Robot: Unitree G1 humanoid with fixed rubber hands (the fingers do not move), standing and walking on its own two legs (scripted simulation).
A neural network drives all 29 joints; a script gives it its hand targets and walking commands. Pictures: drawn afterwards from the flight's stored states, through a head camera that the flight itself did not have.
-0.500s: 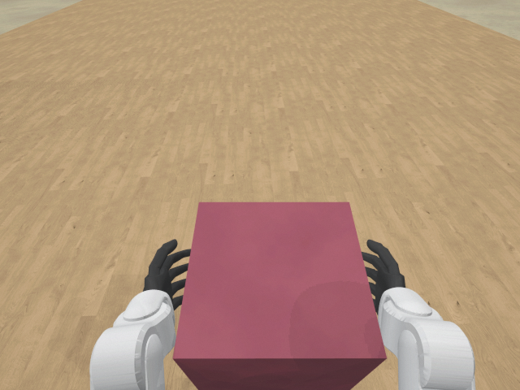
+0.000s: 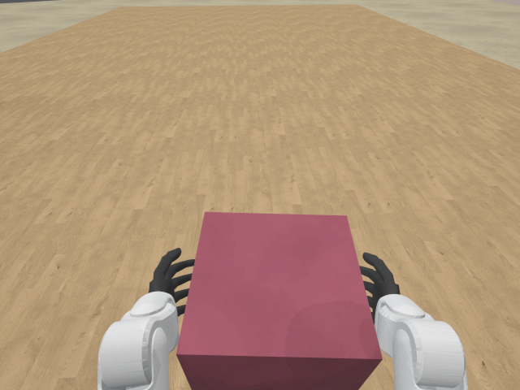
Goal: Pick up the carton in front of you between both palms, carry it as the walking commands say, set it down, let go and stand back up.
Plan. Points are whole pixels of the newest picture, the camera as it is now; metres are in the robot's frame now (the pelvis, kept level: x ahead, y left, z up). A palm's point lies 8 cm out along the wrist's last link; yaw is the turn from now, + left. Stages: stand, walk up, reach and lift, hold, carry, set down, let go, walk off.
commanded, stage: carry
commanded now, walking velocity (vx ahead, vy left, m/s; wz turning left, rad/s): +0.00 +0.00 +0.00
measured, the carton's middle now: (272, 317) +0.26 +0.00 +0.04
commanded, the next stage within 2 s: hold in 1.18 s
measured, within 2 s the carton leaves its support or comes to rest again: neither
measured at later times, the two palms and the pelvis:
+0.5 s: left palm (184, 298) +0.28 +0.13 +0.07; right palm (377, 297) +0.28 -0.17 +0.06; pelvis +0.03 -0.02 +0.00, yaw +1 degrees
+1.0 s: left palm (188, 303) +0.29 +0.13 +0.04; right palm (374, 303) +0.29 -0.17 +0.03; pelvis +0.00 -0.02 +0.00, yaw +1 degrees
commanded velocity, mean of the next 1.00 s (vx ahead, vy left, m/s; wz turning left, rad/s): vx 0.00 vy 0.00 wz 0.00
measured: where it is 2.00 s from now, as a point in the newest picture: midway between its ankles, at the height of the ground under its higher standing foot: outside the picture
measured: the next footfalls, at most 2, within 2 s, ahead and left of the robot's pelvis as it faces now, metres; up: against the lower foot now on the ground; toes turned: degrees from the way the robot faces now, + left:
none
